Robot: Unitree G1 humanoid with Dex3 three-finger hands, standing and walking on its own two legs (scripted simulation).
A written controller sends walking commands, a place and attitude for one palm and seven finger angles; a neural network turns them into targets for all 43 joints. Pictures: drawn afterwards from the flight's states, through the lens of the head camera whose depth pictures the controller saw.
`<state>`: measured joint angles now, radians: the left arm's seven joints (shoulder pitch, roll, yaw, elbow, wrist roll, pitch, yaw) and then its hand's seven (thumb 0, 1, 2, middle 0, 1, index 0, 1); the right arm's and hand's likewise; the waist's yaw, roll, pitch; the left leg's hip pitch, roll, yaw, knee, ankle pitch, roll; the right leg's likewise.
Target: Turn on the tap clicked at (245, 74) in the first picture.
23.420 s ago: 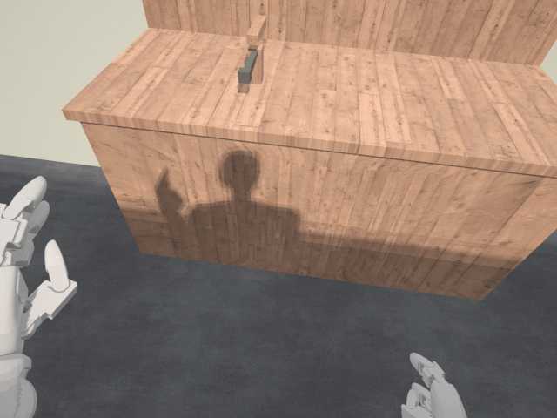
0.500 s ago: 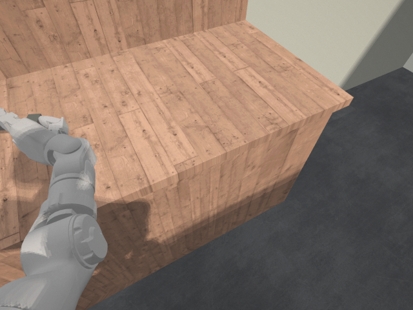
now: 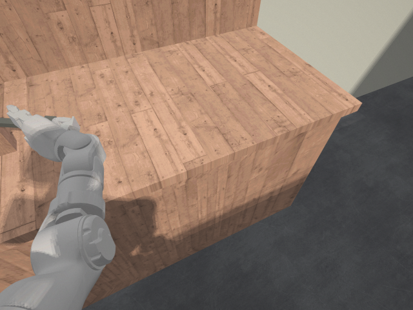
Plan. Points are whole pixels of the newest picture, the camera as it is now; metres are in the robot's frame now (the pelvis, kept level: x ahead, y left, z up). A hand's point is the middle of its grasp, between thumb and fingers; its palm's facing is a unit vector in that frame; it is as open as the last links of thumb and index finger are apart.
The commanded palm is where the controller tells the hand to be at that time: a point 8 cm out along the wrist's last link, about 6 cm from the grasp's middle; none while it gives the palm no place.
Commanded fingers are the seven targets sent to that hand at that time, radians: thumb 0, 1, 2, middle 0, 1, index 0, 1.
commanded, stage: lift the hand up off the lever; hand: left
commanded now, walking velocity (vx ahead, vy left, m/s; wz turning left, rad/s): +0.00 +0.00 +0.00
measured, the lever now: (50, 125) +0.47 +0.32 +0.10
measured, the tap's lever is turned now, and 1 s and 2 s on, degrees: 59 57 57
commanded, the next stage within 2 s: draw the hand back beside the body in 1.58 s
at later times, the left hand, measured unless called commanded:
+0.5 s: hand (54, 108) +0.45 +0.27 +0.17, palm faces +0.88 -0.47 -0.06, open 8.1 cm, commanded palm +0.39 +0.28 +0.16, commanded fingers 0.00 0.90 0.90 -0.15 -0.15 -0.15 -0.15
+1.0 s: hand (45, 104) +0.44 +0.27 +0.19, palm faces +0.86 -0.51 -0.05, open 7.8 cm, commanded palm +0.38 +0.28 +0.18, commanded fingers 0.00 0.90 0.90 -0.15 -0.15 -0.15 -0.15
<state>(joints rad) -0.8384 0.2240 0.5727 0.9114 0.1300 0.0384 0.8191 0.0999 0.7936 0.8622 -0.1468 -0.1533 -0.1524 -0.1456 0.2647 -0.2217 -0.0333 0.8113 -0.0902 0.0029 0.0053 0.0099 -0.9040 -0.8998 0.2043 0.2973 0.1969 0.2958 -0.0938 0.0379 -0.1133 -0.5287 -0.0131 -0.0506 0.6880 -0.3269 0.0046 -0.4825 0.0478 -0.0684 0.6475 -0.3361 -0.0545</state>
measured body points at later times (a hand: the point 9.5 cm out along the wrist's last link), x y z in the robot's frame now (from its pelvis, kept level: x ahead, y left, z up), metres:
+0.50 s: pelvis -0.01 -0.01 +0.00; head +0.01 -0.01 +0.45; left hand +0.40 +0.29 +0.17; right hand +0.03 -0.26 -0.13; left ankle +0.00 +0.12 -0.72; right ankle -0.01 -0.08 -0.72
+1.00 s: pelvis -0.01 +0.00 +0.01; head +0.01 -0.01 +0.46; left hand +0.39 +0.29 +0.19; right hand +0.09 -0.25 -0.12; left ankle +0.00 +0.12 -0.72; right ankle -0.01 -0.08 -0.72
